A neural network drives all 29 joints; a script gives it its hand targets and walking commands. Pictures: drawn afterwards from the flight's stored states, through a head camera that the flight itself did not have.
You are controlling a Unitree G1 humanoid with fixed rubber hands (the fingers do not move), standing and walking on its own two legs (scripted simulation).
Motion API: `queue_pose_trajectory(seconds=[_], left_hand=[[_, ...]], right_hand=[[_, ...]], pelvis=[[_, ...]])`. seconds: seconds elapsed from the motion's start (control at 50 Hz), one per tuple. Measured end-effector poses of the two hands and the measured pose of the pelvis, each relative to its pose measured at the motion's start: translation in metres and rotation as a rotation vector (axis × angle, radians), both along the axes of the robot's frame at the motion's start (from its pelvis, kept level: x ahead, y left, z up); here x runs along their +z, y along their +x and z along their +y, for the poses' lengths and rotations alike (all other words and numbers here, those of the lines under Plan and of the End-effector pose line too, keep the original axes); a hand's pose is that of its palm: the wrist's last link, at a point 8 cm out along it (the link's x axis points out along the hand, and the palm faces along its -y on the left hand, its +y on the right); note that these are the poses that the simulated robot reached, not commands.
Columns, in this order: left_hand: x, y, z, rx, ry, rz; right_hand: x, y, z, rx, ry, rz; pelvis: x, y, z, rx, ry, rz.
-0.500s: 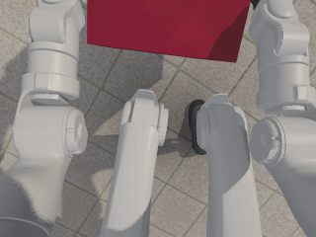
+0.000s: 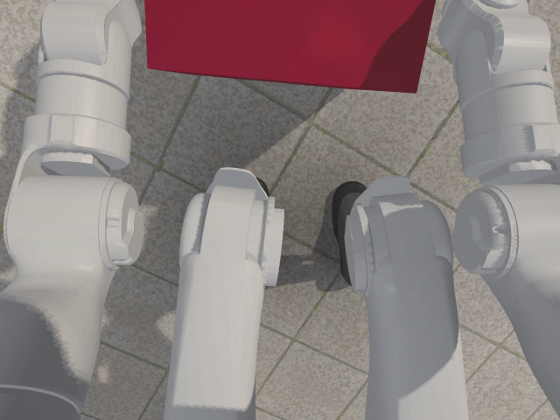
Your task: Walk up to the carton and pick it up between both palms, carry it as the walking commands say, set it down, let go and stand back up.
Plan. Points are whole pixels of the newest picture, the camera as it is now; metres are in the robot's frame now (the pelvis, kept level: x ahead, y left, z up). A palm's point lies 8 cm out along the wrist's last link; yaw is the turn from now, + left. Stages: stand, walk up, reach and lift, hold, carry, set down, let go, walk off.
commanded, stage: set down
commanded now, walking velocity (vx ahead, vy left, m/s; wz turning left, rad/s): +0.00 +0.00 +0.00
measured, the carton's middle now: out of the picture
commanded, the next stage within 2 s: none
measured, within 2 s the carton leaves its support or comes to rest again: rests again in 0.70 s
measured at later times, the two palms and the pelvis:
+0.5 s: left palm out of the picture +0.53 +0.23 -0.16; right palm out of the picture +0.55 -0.11 -0.16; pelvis +0.00 +0.00 -0.02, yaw +1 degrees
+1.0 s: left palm out of the picture +0.52 +0.24 -0.19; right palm out of the picture +0.55 -0.10 -0.17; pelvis +0.00 +0.00 -0.03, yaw +1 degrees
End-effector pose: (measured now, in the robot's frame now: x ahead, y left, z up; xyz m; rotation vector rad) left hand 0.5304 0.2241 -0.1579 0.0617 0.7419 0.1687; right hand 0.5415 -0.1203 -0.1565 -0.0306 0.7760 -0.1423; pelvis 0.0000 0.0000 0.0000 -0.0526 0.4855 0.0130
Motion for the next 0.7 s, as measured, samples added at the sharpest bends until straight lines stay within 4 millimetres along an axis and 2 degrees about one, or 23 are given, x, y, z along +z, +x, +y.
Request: queue_pose_trajectory(seconds=[0.08,0.4,0.7], left_hand=[[-0.004,0.003,0.002,0.004,0.0,0.007],[-0.006,-0.004,0.008,0.02,-0.004,0.004],[-0.014,0.0,0.014,-0.005,0.008,0.033]], right_hand=[[-0.006,0.003,0.002,0.004,0.002,0.004],[-0.005,0.003,0.008,0.016,0.007,-0.004],[-0.009,0.006,0.013,0.011,0.017,-0.001]], pelvis=[[-0.004,0.003,0.0,0.0,0.009,0.001],[-0.016,-0.002,-0.005,-0.004,0.022,-0.039],[-0.021,0.001,-0.003,-0.001,0.018,-0.04]])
